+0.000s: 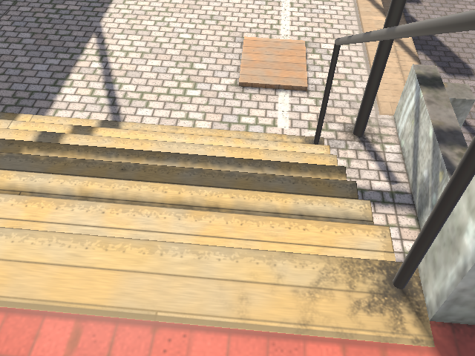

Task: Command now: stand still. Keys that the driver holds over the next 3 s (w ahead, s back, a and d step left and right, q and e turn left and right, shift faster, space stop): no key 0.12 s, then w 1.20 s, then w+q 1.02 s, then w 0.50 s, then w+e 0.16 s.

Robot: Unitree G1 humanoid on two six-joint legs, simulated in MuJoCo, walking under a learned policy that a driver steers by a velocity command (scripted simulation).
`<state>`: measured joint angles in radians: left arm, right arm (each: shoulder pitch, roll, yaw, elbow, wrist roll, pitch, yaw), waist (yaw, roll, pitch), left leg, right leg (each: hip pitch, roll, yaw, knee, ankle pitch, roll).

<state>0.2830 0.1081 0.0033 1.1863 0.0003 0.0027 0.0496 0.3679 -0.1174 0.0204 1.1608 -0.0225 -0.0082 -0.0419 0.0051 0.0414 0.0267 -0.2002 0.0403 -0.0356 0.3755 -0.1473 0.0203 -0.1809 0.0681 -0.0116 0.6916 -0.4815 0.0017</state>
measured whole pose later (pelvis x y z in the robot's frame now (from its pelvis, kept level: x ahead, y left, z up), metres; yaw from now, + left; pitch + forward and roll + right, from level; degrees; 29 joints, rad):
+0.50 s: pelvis +0.06 -0.01 +0.02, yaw +0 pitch +1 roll -2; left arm 0.47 0.13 0.04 1.13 0.03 -0.09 0.04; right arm 0.25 -0.18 -0.05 1.04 -0.03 -0.03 0.01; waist 0.02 0.04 -0.01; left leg -0.46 0.04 -0.01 0.85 -0.29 0.03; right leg -0.05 0.05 -0.05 0.47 -0.44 -0.05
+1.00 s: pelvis +0.32 +0.04 -0.01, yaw -1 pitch +0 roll +2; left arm 0.12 0.19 0.05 0.93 0.03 -0.06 -0.03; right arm 0.45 -0.15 -0.04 1.10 -0.02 -0.09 0.00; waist -0.03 -0.04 0.06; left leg 0.01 -0.10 0.07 0.25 -0.27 0.09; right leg -0.66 -0.09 -0.04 0.91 -0.11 -0.06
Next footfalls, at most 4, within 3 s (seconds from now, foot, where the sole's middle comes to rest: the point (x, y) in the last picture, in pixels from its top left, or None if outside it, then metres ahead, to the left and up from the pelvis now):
0.72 left None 0.28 0.11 -0.79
1.18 right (262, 329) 0.61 -0.06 -0.79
1.72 left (215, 281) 0.77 0.08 -0.79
2.28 right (237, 234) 1.07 0.01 -0.96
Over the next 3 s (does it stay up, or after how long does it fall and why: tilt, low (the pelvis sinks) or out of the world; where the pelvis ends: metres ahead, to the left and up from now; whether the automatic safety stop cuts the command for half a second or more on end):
stays up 1.23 0.24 -0.25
